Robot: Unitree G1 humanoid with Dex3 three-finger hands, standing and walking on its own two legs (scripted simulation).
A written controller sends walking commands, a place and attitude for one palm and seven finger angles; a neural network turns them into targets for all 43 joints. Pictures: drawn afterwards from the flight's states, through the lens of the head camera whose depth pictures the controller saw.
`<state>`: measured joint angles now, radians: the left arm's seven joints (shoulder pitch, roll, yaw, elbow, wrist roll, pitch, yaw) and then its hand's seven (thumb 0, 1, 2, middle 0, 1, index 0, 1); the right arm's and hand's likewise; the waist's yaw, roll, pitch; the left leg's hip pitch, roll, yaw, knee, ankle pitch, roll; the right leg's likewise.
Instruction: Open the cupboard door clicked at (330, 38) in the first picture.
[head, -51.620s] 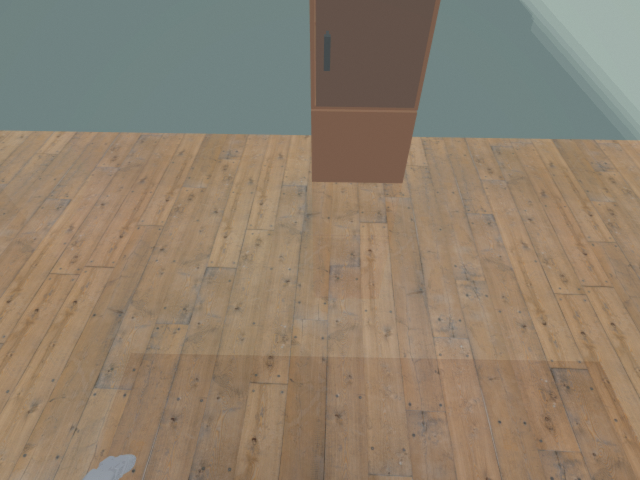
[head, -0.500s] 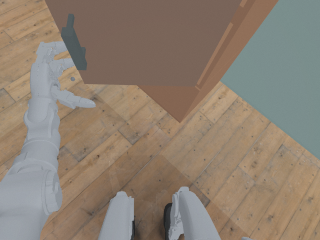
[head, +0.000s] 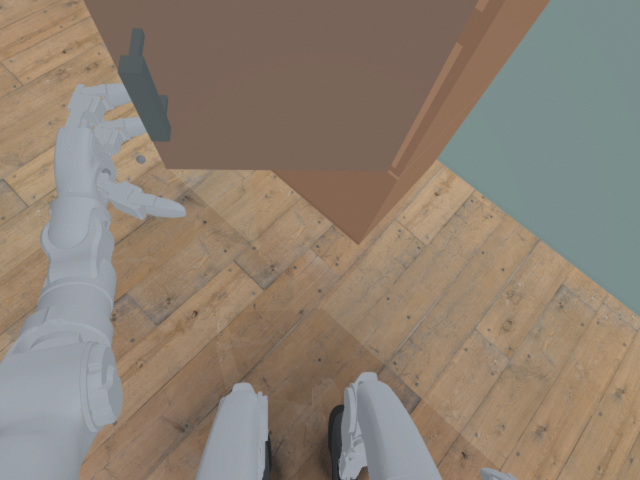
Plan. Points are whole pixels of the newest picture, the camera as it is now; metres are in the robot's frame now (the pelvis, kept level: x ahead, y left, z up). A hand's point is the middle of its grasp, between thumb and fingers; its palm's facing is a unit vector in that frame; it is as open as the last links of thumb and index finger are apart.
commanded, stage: move the hooked fingers beside the handle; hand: left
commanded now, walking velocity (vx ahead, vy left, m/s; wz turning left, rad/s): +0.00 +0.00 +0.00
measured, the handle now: (149, 88) +0.57 +0.20 +0.03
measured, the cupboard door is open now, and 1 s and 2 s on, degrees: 45 45 45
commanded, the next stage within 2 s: none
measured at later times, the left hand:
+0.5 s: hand (131, 151) +0.49 +0.21 +0.02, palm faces +0.04 -1.00 -0.03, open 14.2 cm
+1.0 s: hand (110, 145) +0.50 +0.24 +0.02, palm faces +0.03 -1.00 -0.03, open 14.0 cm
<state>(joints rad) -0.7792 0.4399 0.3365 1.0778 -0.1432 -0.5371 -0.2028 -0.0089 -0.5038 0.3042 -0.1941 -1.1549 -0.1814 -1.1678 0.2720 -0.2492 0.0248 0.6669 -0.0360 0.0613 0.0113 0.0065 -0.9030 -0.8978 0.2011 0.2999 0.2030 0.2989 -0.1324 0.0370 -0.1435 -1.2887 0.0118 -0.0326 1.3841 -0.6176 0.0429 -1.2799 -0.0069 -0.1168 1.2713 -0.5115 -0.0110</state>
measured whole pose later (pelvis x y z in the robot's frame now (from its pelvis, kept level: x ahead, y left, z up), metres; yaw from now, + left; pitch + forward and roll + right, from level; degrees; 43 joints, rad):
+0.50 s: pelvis -0.01 -0.01 -0.01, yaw -1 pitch +30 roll -5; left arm -0.82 0.52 0.43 1.11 -0.12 -0.54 -0.29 -0.01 -0.50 0.30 -0.28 -1.19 -0.26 -1.19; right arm 0.28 -0.27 0.05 0.65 -0.03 0.05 -0.01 0.01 -0.90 -0.90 0.20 0.30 0.20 0.30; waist -0.16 0.03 -0.14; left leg -1.31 0.03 -0.03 1.41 -0.61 0.04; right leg -1.31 0.01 -0.11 1.30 -0.50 -0.02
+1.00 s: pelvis -0.02 -0.01 -0.02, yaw -2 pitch +31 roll -6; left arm -0.91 0.66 0.50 1.15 -0.11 -0.44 -0.38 -0.01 -0.50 0.30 -0.30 -1.20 -0.30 -1.20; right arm 0.29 -0.29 0.07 0.62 -0.02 0.04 -0.02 0.01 -0.90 -0.90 0.20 0.30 0.20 0.30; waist -0.18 0.03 -0.13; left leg -1.41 0.04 -0.03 1.47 -0.62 0.04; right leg -1.40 0.01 -0.12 1.35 -0.50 -0.02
